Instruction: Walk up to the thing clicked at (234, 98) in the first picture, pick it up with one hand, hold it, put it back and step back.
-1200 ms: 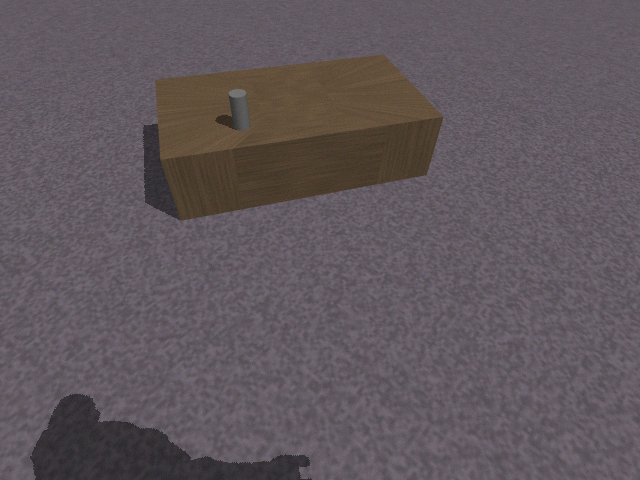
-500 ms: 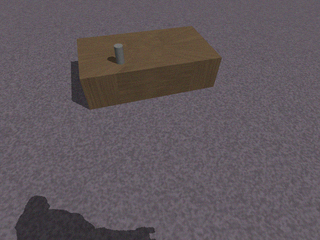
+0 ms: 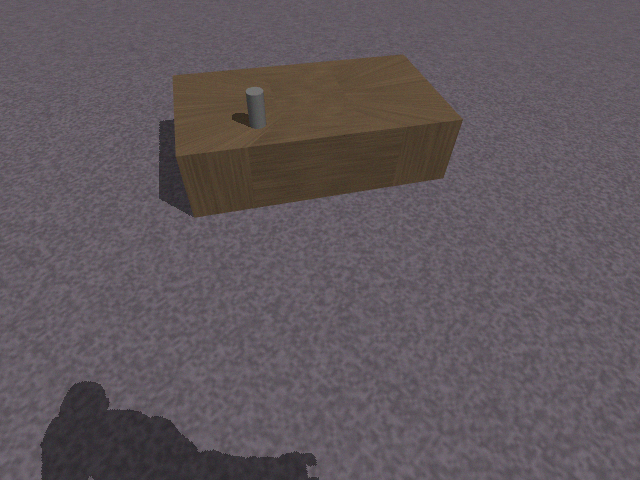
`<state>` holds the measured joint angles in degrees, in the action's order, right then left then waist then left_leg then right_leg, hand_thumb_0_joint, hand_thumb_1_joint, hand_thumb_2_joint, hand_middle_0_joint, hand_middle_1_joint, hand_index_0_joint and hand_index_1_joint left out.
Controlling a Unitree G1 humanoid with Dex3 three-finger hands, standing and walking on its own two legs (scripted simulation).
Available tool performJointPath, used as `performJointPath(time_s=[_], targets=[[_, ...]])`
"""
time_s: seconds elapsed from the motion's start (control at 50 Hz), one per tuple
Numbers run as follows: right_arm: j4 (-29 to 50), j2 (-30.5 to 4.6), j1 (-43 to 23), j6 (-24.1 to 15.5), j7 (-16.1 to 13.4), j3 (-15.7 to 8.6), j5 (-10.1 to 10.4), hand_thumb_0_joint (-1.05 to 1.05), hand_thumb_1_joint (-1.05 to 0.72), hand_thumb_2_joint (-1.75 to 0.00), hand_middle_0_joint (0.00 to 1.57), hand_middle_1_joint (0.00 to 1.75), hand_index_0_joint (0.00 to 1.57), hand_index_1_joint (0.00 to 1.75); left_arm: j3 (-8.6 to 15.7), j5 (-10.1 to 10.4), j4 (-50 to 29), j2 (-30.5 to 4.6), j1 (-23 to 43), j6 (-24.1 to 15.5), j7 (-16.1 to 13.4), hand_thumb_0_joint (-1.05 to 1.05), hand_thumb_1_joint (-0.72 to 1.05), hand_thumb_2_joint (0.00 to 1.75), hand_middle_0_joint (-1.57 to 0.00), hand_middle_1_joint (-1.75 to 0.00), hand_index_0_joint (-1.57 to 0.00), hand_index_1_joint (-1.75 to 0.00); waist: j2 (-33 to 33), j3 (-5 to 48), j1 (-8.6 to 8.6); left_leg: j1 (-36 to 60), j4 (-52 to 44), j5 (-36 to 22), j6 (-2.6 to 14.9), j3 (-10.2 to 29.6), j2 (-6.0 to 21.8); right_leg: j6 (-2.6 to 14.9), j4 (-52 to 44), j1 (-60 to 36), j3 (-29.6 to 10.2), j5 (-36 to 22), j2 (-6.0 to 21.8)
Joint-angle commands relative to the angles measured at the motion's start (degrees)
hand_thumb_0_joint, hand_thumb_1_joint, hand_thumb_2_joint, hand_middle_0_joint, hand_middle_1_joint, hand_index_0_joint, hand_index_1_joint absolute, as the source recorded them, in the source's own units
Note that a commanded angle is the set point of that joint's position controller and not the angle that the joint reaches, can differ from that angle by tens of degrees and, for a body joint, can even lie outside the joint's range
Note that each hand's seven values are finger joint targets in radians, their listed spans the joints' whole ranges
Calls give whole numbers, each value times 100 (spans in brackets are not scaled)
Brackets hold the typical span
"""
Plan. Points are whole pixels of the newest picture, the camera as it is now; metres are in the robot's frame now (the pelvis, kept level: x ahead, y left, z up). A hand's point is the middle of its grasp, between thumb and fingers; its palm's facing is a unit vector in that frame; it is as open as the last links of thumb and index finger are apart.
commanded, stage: walk up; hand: right
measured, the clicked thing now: (256, 108) +1.53 +0.24 -0.38
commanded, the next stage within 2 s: none
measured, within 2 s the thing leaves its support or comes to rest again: neither
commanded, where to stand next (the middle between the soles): +1.03 +0.34 m, yaw +13 degrees
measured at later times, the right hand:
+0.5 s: hand (423, 421) +0.24 -0.15 -0.14, palm faces -0.13 +0.93 -0.35, open 7.4 cm
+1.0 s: hand (364, 246) +0.59 -0.10 -0.14, palm faces -0.33 +0.88 -0.35, open 7.4 cm
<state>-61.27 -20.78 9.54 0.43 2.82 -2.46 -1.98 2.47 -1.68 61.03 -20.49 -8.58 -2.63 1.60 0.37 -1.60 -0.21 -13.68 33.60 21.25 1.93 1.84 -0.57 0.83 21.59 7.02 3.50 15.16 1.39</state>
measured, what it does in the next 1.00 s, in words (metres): walks ahead: left foot, then right foot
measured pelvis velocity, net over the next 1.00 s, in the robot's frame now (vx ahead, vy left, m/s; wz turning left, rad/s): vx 0.41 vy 0.14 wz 0.26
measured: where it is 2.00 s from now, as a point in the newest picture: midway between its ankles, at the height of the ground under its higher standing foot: (236, 312)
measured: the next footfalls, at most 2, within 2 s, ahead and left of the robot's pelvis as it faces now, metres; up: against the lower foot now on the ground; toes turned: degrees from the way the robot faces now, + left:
left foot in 0.24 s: +0.18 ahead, +0.22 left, +0.00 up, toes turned +11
right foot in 0.66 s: +0.44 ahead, +0.00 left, +0.00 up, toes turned +5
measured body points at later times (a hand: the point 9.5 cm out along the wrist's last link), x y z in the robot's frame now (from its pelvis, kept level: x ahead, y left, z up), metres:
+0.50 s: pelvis +0.17 +0.11 -0.01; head +0.18 +0.12 +0.44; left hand +0.21 +0.45 -0.12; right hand +0.25 -0.20 -0.12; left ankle +0.14 +0.21 -0.74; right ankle +0.26 -0.02 -0.70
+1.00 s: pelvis +0.41 +0.14 -0.01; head +0.43 +0.14 +0.44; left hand +0.34 +0.46 -0.11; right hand +0.60 -0.14 -0.11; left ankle +0.50 +0.31 -0.72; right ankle +0.40 +0.00 -0.74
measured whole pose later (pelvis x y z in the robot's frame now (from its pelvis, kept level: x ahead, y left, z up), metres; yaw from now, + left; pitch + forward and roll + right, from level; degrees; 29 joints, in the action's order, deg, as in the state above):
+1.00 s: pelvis +0.41 +0.14 -0.01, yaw +15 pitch -2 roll -1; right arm -49.8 -25.1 12.2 -2.2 5.4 -4.6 -1.0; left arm 3.3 -1.1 50.6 -24.1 -20.3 -5.4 3.1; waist 2.2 -4.3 -3.6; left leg -28.7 39.1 11.0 0.2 -0.2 4.6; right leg -0.8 26.2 5.6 9.3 18.3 4.1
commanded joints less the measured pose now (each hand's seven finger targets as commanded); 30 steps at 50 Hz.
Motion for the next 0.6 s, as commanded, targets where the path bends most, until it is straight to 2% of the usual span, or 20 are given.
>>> performJointPath(time_s=[0.0, 0.02, 0.08, 0.1, 0.14, 0.16, 0.18, 0.2, 0.22, 0.24, 0.26, 0.28, 0.3, 0.32, 0.38, 0.42, 0.46, 0.52, 0.56, 0.58], targets=[[977, -1429, -733, -171, 185, -479, -128, 0, -90, -90, 20, 30, 20, 30, 592, -28, -686, -1884, -173, -263, -126, 0, 90, 90, -20, -30, -20, -30, -259, -339, -354, -2837, 1936, 60, -130, 399, 727, 1275, -1531, -916, -2287, 2378, 2270], [994, -1466, -469, -170, 246, -529, -86, 0, -90, -90, 20, 30, 20, 30, 602, -70, -776, -1919, -28, -281, -126, 0, 90, 90, -20, -30, -20, -30, -428, -284, -189, -2564, 1841, 10, -187, 416, 886, 1210, -1543, -730, -1911, 2240, 2146], [1086, -1347, -381, -191, 378, -561, -51, 0, -90, -90, 20, 30, 20, 30, 624, -81, -1011, -2031, 121, -324, -41, 0, 90, 90, -20, -30, -20, -30, -833, -332, -127, -1735, 982, -106, -277, 104, 927, 1073, -1343, -231, -818, 1389, 1784], [1106, -1294, -423, -191, 408, -562, -55, 0, -90, -90, 20, 30, 20, 30, 619, -49, -1024, -2026, 83, -321, -12, 0, 90, 90, -20, -30, -20, -30, -847, -421, -158, -1505, 682, -294, -281, -95, 841, 973, -1219, 13, -454, 1294, 1569], [1096, -1260, -200, -199, 427, -598, -35, 0, -90, -90, 20, 30, 20, 30, 599, -64, -1065, -2072, 150, -304, 32, 0, 90, 90, -20, -30, -20, -30, -873, -378, -39, -708, 338, -757, -238, -451, 688, 831, -895, 517, -82, 1230, 1396], [1046, -1257, -31, -219, 425, -608, -17, 0, -90, -90, 20, 30, 20, 30, 581, -47, -1060, -2056, 122, -275, 48, 0, 90, 90, -20, -30, -20, -30, -757, -339, 62, -221, 174, -1037, -226, -714, 563, 811, -624, 822, 82, 1370, 1345], [932, -1352, 357, -234, 391, -663, 2, 0, -90, -90, 20, 30, 20, 30, 555, -55, -1092, -2025, 214, -255, 52, 0, 90, 90, -20, -30, -20, -30, -560, -204, 294, 407, 103, -1148, -184, -887, 426, 756, -209, 1167, 176, 1314, 1346], [764, -1535, 858, -261, 331, -736, 1, 0, -90, -90, 20, 30, 20, 30, 487, -63, -1108, -1870, 109, -228, 52, 0, 90, 90, -20, -30, -20, -30, 18, 79, 530, 1135, 61, -726, -103, -955, 223, 688, 894, 1421, 427, 731, 1130], [588, -1785, 1466, -305, 244, -837, -2, 0, -90, -90, 20, 30, 20, 30, 372, -38, -1072, -1567, -231, -181, 69, 0, 90, 90, -20, -30, -20, -30, 878, 392, 787, 2112, -161, 125, 176, -625, 98, 549, 2670, 2109, 730, 230, 756], [629, -2499, 2033, -344, 140, -954, -37, 0, -90, -90, 20, 30, 20, 30, 245, 81, -1261, -1083, -298, -182, 105, 0, 90, 90, -20, -30, -20, -30, 2678, 391, 978, 2312, -1757, 1893, 875, 2648, 1669, 158, 4728, 3490, 742, 1822, -149], [856, -2792, 1658, -352, 166, -944, 187, 0, -90, -90, 20, 30, 20, 30, 310, 105, -1373, -1605, 180, -203, 42, 0, 90, 90, -20, -30, -20, -30, 1734, 277, 878, 1435, -2786, 2734, 1494, 4506, 2383, 283, 5009, 3340, -401, 1960, 2], [989, -2643, 1218, -359, 114, -942, 203, 0, -90, -90, 20, 30, 20, 30, 292, 115, -1343, -1904, 256, -214, 35, 0, 90, 90, -20, -30, -20, -30, 710, 51, 630, 1205, -2626, 2610, 1454, 3914, 2383, 297, 5054, 3455, -737, 1380, 353], [1134, -2359, 789, -393, 66, -799, 187, 0, -90, -90, 20, 30, 20, 30, 279, 180, -1140, -1846, -91, -204, 55, 0, 90, 90, -20, -30, -20, -30, 496, -94, 332, 1081, -2264, 1966, 1264, 2962, 2067, 271, 4897, 3373, -674, 892, 580], [1246, -2099, 584, -439, 25, -709, 165, 0, -90, -90, 20, 30, 20, 30, 297, 217, -968, -1849, -377, -198, 73, 0, 90, 90, -20, -30, -20, -30, 547, -117, 141, 878, -2075, 1393, 1110, 2365, 1774, 236, 4554, 3105, -649, 648, 694], [1316, -1816, 614, -526, 20, -581, 173, 0, -90, -90, 20, 30, 20, 30, 346, 157, -866, -1759, -674, -125, 176, 0, 90, 90, -20, -30, -20, -30, 655, -112, 19, 274, -2201, 340, 1001, 1307, 1443, 37, 3452, 2285, -355, 340, 694], [1401, -1880, 644, -563, 11, -591, 132, 0, -90, -90, 20, 30, 20, 30, 363, 128, -1045, -1688, -454, -126, 233, 0, 90, 90, -20, -30, -20, -30, 773, -388, 43, 108, -2284, 357, 1171, 1200, 1539, -44, 2746, 2279, -334, 292, 741], [1444, -1890, 725, -596, 17, -586, 144, 0, -90, -90, 20, 30, 20, 30, 382, 101, -1201, -1625, -223, -146, 280, 0, 90, 90, -20, -30, -20, -30, 799, -490, 116, 146, -2284, 385, 1190, 1090, 1534, -29, 2194, 2291, -299, -45, 681], [1551, -1855, 750, -613, 37, -575, 178, 0, -90, -90, 20, 30, 20, 30, 427, 98, -1300, -1568, 13, -187, 310, 0, 90, 90, -20, -30, -20, -30, 642, -463, 142, -19, -2209, 237, 1033, 844, 1443, 20, 1646, 1868, -157, -700, 532], [1577, -1819, 745, -595, 25, -557, 177, 0, -90, -90, 20, 30, 20, 30, 446, 101, -1313, -1492, 10, -222, 307, 0, 90, 90, -20, -30, -20, -30, 582, -330, 98, -85, -1913, -375, 935, 650, 1363, 52, 1423, 1374, -18, -788, 378], [1608, -1805, 659, -585, 6, -550, 165, 0, -90, -90, 20, 30, 20, 30, 459, 104, -1276, -1468, -218, -243, 289, 0, 90, 90, -20, -30, -20, -30, 560, -195, -51, -99, -1589, -799, 876, 592, 1359, 78, 1368, 976, 52, -739, 311]])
